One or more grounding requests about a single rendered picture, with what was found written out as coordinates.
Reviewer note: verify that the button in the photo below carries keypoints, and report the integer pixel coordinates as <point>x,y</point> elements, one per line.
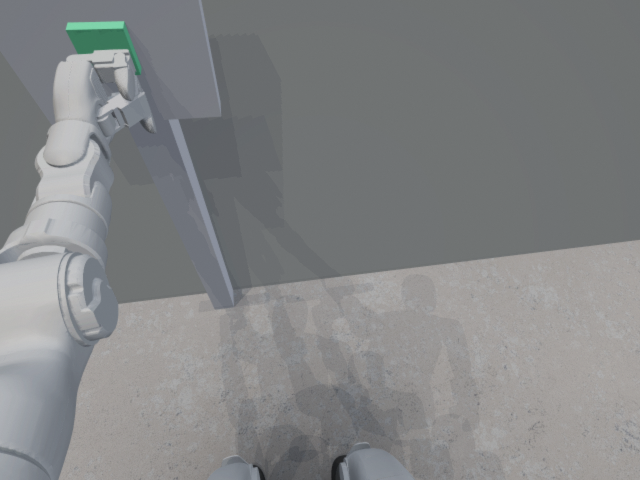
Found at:
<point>89,36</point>

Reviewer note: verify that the robot left forearm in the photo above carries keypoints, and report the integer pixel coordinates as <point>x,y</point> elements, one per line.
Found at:
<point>72,207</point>

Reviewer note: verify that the right robot shin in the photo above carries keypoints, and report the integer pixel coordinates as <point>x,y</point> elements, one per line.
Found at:
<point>359,446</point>

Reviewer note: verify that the panel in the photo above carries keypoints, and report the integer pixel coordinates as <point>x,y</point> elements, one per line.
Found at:
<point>177,75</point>

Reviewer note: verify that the right robot thigh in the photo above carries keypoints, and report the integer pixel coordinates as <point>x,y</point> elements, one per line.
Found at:
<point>372,464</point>

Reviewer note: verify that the left robot hand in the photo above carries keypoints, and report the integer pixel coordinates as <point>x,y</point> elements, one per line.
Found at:
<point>79,95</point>

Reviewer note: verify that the left robot upper arm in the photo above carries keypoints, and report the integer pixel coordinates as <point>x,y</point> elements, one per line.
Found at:
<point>53,310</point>

